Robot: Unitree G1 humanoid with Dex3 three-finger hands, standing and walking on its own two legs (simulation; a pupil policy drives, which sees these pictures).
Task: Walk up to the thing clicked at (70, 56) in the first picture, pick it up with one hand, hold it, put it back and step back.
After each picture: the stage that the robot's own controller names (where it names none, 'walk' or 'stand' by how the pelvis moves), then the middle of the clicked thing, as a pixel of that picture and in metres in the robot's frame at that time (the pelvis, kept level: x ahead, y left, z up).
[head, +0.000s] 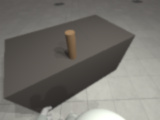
stand; (71, 46) +0.55 +0.18 +0.08
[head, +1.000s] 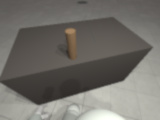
rise first; (71, 46) +0.52 +0.19 +0.10
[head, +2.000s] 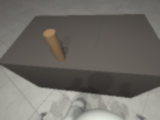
rise first; (56, 48) +0.43 +0.30 +0.10
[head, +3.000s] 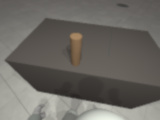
stand; (75, 51) +0.45 +0.14 +0.10
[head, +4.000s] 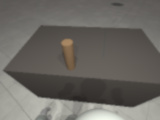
stand; (69, 56) +0.43 +0.18 +0.08
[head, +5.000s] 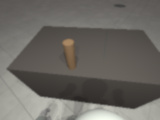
stand; (70, 56) +0.44 +0.17 +0.08
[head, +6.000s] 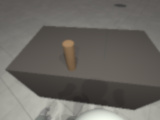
stand; (70, 57) +0.43 +0.17 +0.08
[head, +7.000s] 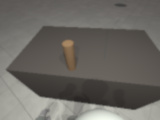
rise first; (70, 57) +0.43 +0.17 +0.08
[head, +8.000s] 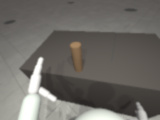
rise first; (77, 58) +0.43 +0.15 +0.08
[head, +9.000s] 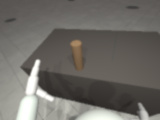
go down; (78, 57) +0.44 +0.15 +0.08
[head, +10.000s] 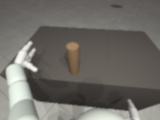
go down; (73, 60) +0.40 +0.13 +0.09
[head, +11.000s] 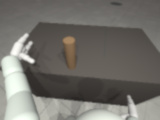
approach; (70, 55) +0.44 +0.14 +0.09
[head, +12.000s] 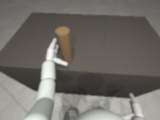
close; (66, 48) +0.44 +0.16 +0.13
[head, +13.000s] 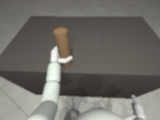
lift; (64, 50) +0.43 +0.17 +0.13
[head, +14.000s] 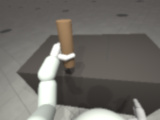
lift; (66, 46) +0.35 +0.15 +0.28
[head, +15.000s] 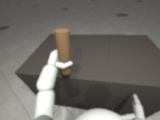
hold; (64, 53) +0.33 +0.16 +0.24
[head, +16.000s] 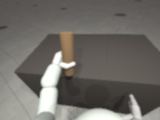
hold; (68, 55) +0.35 +0.15 +0.22
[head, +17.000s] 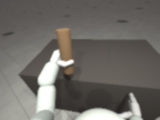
crouch; (66, 53) +0.33 +0.16 +0.26
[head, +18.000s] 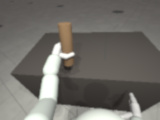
crouch; (67, 46) +0.41 +0.15 +0.23
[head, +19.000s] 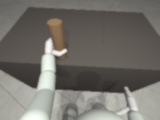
lower; (58, 42) +0.47 +0.19 +0.14
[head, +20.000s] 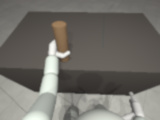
lower; (62, 44) +0.46 +0.17 +0.14
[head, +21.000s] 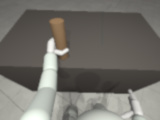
lower; (60, 42) +0.48 +0.18 +0.14
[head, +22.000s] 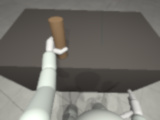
lower; (59, 40) +0.48 +0.18 +0.14
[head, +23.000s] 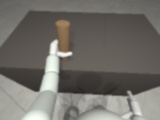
open; (64, 43) +0.47 +0.16 +0.14
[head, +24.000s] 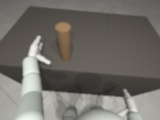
sink last; (64, 45) +0.44 +0.16 +0.13
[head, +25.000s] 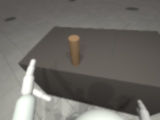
sink last; (75, 52) +0.46 +0.17 +0.11
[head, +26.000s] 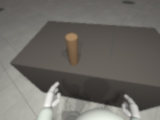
stand; (72, 51) +0.45 +0.16 +0.11
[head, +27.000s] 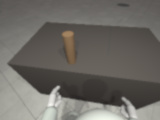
stand; (70, 49) +0.47 +0.18 +0.11
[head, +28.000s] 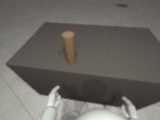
stand; (70, 50) +0.46 +0.17 +0.12
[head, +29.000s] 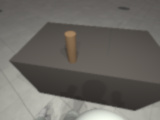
stand; (71, 49) +0.48 +0.18 +0.11
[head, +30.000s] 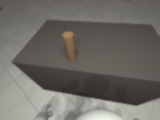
walk; (70, 49) +0.48 +0.18 +0.08
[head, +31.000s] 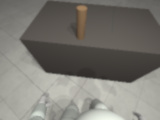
walk; (81, 25) +0.68 +0.12 +0.10
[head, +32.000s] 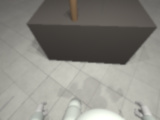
walk; (73, 7) +0.95 +0.26 +0.11
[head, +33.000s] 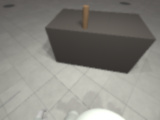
stand; (85, 18) +1.07 +0.15 +0.09
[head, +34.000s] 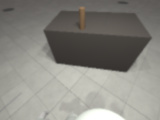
stand; (82, 19) +1.08 +0.16 +0.08
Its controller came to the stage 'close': yes
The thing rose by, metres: 0.20
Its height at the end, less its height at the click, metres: +0.00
